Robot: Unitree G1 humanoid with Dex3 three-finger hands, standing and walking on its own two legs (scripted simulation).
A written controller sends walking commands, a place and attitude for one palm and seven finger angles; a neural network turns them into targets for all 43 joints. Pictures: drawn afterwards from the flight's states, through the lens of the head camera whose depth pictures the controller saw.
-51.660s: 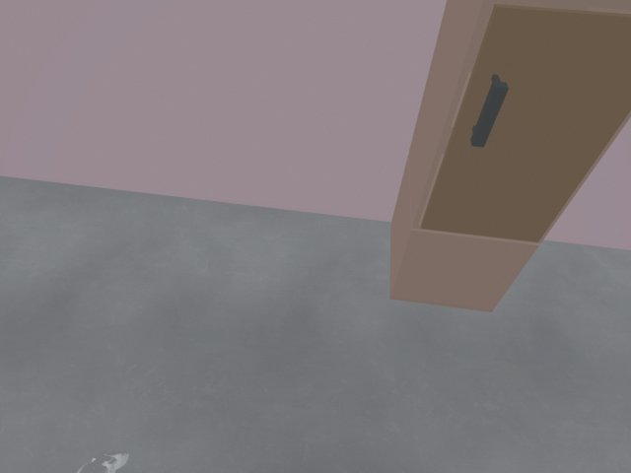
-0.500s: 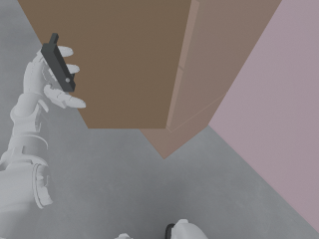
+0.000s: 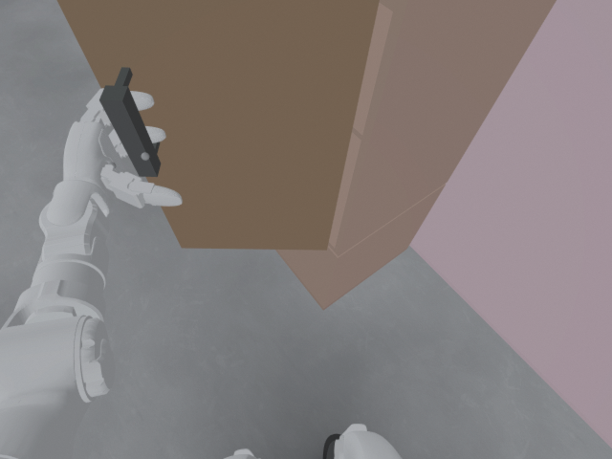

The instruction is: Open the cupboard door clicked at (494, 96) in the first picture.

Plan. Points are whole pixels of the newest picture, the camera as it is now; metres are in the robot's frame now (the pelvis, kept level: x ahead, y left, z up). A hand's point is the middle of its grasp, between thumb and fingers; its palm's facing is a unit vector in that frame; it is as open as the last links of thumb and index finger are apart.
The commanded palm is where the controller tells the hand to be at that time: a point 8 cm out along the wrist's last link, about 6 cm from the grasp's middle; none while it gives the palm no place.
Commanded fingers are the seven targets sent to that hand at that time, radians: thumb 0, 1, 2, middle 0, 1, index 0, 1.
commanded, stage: close the thumb around the handle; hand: left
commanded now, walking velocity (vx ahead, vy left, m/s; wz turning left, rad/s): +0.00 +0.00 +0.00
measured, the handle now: (137, 124) +0.53 +0.21 +0.09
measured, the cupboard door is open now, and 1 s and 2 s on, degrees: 53 57 100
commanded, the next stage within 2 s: pull the door open along its arc in 0.58 s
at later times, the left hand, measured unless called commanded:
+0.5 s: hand (144, 153) +0.48 +0.19 +0.10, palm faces -0.03 -1.00 -0.03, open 6.1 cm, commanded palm +0.46 +0.23 +0.09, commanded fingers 0.00 0.90 0.90 -0.40 -1.35 -0.40 -1.35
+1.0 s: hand (143, 165) +0.46 +0.19 +0.10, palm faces -0.06 -1.00 -0.01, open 6.2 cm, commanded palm +0.41 +0.24 +0.09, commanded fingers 0.00 0.90 0.90 -0.40 -1.35 -0.40 -1.35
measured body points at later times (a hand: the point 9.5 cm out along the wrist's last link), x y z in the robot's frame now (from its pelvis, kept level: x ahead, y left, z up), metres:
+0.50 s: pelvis +0.00 -0.01 +0.00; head +0.10 +0.00 +0.44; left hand +0.48 +0.25 +0.10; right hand +0.02 -0.27 -0.12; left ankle -0.04 +0.08 -0.70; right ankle +0.04 -0.11 -0.70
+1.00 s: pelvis +0.01 +0.00 +0.01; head +0.09 +0.00 +0.45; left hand +0.46 +0.24 +0.10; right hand +0.04 -0.27 -0.11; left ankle -0.04 +0.08 -0.70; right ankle +0.04 -0.11 -0.70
